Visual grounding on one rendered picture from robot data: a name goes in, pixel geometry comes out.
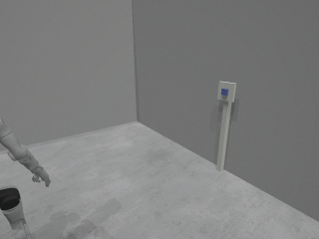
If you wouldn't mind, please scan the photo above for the button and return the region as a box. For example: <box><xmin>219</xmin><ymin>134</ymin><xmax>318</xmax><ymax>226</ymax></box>
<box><xmin>221</xmin><ymin>88</ymin><xmax>228</xmax><ymax>96</ymax></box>

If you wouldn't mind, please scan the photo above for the panel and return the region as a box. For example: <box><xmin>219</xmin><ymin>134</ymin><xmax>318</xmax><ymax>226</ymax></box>
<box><xmin>216</xmin><ymin>81</ymin><xmax>236</xmax><ymax>171</ymax></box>

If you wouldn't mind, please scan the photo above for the right robot hand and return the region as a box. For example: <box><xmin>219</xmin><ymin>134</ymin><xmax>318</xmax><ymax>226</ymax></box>
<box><xmin>32</xmin><ymin>169</ymin><xmax>51</xmax><ymax>187</ymax></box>

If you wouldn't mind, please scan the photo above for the robot right forearm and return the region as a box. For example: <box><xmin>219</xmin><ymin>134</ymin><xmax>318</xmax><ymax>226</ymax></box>
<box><xmin>18</xmin><ymin>144</ymin><xmax>44</xmax><ymax>175</ymax></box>

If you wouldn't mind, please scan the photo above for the robot right thigh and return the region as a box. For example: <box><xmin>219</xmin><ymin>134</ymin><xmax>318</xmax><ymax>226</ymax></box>
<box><xmin>0</xmin><ymin>184</ymin><xmax>27</xmax><ymax>239</ymax></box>

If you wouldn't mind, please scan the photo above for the right robot upper arm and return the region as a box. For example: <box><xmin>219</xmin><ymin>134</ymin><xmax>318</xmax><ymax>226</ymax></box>
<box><xmin>0</xmin><ymin>118</ymin><xmax>28</xmax><ymax>161</ymax></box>

